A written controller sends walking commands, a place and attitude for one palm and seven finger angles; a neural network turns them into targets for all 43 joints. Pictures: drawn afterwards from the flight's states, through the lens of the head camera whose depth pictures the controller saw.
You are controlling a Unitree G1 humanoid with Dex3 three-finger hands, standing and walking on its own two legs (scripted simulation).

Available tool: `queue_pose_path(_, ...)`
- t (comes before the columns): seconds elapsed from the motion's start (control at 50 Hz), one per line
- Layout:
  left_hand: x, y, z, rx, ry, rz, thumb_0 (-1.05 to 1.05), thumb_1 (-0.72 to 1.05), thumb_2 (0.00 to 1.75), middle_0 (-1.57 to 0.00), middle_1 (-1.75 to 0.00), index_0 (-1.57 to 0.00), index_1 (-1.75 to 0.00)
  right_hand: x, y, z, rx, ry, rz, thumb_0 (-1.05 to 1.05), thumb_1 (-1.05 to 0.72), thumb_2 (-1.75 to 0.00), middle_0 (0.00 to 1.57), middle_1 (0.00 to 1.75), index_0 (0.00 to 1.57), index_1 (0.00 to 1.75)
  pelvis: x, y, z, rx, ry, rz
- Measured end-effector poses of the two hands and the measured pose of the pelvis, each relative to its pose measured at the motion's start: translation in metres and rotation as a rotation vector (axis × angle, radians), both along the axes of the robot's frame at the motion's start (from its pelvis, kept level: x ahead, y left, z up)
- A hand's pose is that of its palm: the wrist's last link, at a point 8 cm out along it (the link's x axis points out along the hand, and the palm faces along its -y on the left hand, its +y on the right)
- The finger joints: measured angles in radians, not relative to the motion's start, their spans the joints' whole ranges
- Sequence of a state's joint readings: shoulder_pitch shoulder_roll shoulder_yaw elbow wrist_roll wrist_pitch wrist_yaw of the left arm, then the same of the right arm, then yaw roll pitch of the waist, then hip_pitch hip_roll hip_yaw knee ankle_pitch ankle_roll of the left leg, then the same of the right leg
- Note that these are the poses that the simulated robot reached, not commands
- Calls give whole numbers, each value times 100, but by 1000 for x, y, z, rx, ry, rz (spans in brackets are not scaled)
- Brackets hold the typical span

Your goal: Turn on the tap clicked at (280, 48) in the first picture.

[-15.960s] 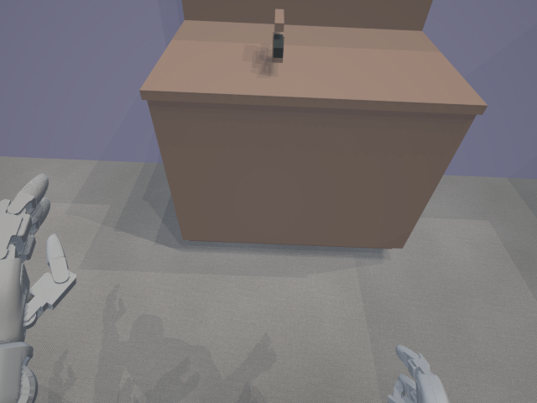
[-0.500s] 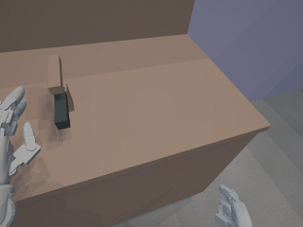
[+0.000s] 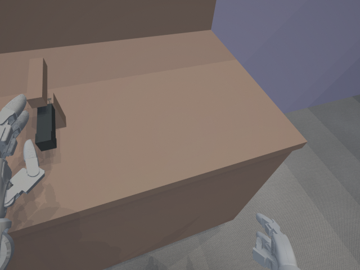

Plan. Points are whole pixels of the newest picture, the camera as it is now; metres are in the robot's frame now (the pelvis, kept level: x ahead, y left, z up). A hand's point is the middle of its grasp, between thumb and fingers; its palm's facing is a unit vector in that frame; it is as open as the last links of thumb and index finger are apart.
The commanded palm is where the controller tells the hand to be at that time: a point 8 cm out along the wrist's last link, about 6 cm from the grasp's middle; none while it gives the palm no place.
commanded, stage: shuffle to correct the standing spot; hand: left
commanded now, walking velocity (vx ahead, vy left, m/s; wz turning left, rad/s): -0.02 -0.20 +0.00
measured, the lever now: (46, 140) +0.32 +0.30 +0.10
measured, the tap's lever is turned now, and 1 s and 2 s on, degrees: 0 0 0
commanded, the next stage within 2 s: come to a stop and stand still in 0.22 s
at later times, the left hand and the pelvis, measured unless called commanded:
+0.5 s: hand (78, 175) +0.22 +0.19 +0.16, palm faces +0.35 -0.85 -0.38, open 7.4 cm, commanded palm +0.17 +0.23 +0.18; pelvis +0.01 -0.05 +0.00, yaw +0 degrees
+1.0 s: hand (40, 183) +0.22 +0.26 +0.13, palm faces +0.29 -0.87 -0.39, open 7.4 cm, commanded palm +0.16 +0.29 +0.18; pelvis +0.00 +0.02 +0.00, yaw -1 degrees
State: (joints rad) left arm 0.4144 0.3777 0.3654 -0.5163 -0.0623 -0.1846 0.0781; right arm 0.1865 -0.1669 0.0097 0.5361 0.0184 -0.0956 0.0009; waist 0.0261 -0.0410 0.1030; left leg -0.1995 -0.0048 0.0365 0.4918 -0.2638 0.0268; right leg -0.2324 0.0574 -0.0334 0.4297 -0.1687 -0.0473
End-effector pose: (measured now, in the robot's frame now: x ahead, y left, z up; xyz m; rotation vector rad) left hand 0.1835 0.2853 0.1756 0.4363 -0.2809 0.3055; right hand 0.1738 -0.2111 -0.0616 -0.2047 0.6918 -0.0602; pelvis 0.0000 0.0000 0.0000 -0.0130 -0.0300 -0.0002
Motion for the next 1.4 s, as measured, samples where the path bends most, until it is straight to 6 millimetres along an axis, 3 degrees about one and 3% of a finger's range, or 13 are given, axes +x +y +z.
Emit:
queue_pose_path(0.32, 1, -51, -3, -20, 34, 5, 1, 89, 90, -21, -30, -21, -30, -9, -74, -7, -44, 19, -71, 2, -91, -90, 20, 30, 20, 30, 0, -47, -4, 4, 25, -5)
queue_pose_path(0.5, 1, -57, 1, -1, 45, 27, 1, 89, 90, -21, -30, -21, -30, -17, -85, -10, -43, 53, -103, 2, -91, -90, 20, 30, 20, 30, 7, -52, -1, -1, 28, 3)
queue_pose_path(0.62, -4, -43, 0, 5, 75, 72, 1, 89, 90, -21, -30, -21, -30, -11, -70, -13, -29, 62, -77, 2, -91, -90, 20, 30, 20, 30, 10, -42, 2, -3, 20, 8)
queue_pose_path(0.72, 15, 10, 46, 167, -99, 151, 1, 88, 90, -21, -30, -21, -30, -6, -47, -20, -27, 70, 18, 2, -91, -90, 20, 30, 20, 30, -5, -35, 0, 3, 16, 15)
queue_pose_path(0.76, 19, 17, 49, 140, -116, 164, 1, 89, 90, -21, -30, -21, -30, -5, -38, -21, 10, 48, 14, 2, -91, -90, 20, 30, 20, 30, -8, -26, 0, 7, 17, -7)
queue_pose_path(0.8, 18, 9, 39, 106, -67, 122, 1, 90, 90, -20, -30, -20, -30, -6, -29, -21, 50, 17, -10, 2, -91, -90, 20, 30, 20, 30, -7, -14, 0, 7, 18, -22)
queue_pose_path(0.88, 9, -15, -2, 32, 99, -17, 1, 90, 90, -20, -30, -20, -30, -13, -11, -18, 73, -1, -55, 2, -91, -90, 20, 30, 20, 30, -2, 4, 1, 6, 14, -35)
queue_pose_path(0.96, 0, 0, -31, -24, 175, -32, 1, 89, 90, -21, -30, -21, -30, -21, 5, -10, 23, 27, -45, 2, -91, -90, 20, 30, 20, 30, 0, 12, 1, 6, 9, -27)
queue_pose_path(1.02, 0, 24, -29, -32, 119, 22, 1, 89, 89, -22, -31, -21, -30, -22, 15, -6, -21, 40, -6, 2, -91, -90, 20, 30, 20, 30, -1, 19, 0, 3, 2, -16)
queue_pose_path(1.08, 2, 44, -12, -18, 17, 68, 1, 89, 90, -22, -31, -21, -30, -16, 26, -3, -40, 29, 36, 2, -91, -90, 20, 30, 20, 30, -2, 28, -1, -2, -7, -6)
queue_pose_path(1.2, 6, 50, 17, 26, -123, 33, 1, 89, 90, -21, -30, -20, -30, 5, 49, 0, -11, -31, 60, 2, -91, -90, 20, 30, 20, 30, 5, 48, -2, 1, -10, -9)
queue_pose_path(1.4, 17, 61, -14, 5, 47, 49, 1, 89, 90, -20, -30, -20, -30, 19, 69, -3, 29, -6, 68, 2, -91, -90, 20, 30, 21, 30, 16, 52, -2, 1, -4, 4)
